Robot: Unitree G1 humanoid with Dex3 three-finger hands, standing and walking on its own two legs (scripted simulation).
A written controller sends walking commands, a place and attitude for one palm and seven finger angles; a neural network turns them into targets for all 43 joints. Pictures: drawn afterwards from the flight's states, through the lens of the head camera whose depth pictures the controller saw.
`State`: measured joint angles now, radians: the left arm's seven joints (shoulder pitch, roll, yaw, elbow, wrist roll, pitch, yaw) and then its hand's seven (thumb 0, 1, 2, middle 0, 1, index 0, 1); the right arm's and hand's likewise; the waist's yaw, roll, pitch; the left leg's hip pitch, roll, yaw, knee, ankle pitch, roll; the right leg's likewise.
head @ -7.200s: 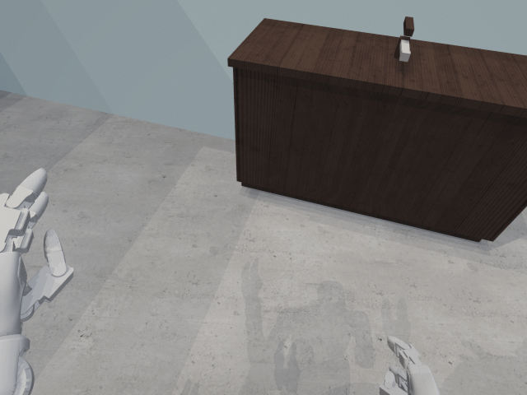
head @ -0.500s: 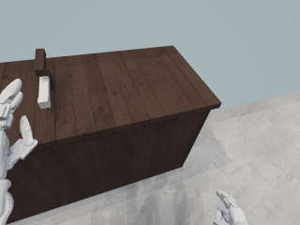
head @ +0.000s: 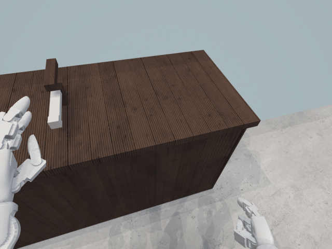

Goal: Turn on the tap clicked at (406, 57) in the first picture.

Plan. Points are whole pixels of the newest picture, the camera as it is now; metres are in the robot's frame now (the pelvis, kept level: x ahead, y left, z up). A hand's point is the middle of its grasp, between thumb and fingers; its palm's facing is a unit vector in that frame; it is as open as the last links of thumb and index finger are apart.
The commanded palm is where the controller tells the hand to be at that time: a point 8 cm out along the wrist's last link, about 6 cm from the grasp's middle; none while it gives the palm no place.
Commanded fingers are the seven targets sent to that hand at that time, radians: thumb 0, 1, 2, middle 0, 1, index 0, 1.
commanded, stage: come to a stop and stand still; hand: left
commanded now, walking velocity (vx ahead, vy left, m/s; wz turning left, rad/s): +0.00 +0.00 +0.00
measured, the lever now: (55, 121) +0.41 +0.36 +0.03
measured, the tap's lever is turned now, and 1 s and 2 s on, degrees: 0 0 0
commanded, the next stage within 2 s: look again from close up in 0.22 s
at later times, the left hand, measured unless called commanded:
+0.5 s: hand (43, 167) +0.21 +0.24 +0.15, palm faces +0.38 -0.85 -0.37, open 7.4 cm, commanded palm +0.15 +0.28 +0.17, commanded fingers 0.00 0.90 0.90 -0.20 -0.30 -0.20 -0.30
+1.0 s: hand (63, 182) +0.20 +0.21 +0.13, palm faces +0.34 -0.88 -0.33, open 7.4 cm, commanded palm +0.14 +0.27 +0.16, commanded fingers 0.00 0.90 0.90 -0.20 -0.30 -0.20 -0.30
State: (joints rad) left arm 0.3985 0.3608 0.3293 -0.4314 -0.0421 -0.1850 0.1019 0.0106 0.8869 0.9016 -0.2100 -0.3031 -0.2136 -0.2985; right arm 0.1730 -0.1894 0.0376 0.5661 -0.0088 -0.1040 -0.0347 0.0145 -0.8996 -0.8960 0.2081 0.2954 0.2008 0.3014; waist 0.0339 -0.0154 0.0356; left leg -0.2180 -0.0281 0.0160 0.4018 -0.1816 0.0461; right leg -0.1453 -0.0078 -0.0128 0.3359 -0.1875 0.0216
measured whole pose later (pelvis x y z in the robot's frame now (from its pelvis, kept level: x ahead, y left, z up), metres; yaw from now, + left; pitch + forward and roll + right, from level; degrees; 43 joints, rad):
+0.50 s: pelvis +0.00 -0.01 +0.00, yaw +1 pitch +0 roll -1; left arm 0.43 0.36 0.32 -0.43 -0.06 -0.18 0.11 0.01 0.89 0.90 -0.21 -0.30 -0.21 -0.30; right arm 0.20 -0.20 0.03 0.58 0.00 -0.07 -0.05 0.02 -0.90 -0.90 0.21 0.30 0.20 0.30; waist 0.02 0.00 0.03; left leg -0.22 -0.02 0.00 0.39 -0.17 0.04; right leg -0.13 0.00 -0.03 0.31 -0.17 0.01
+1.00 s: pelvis -0.02 -0.02 -0.01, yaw +0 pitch -3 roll +0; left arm 0.39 0.32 0.25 -0.39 -0.05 0.01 0.09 0.01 0.89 0.90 -0.21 -0.30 -0.21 -0.30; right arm 0.17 -0.22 0.05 0.62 -0.02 -0.15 -0.02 0.02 -0.90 -0.90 0.21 0.30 0.20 0.30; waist 0.02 0.01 0.00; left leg -0.25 -0.02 0.02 0.53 -0.22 0.02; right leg -0.22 0.00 -0.01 0.55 -0.28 -0.01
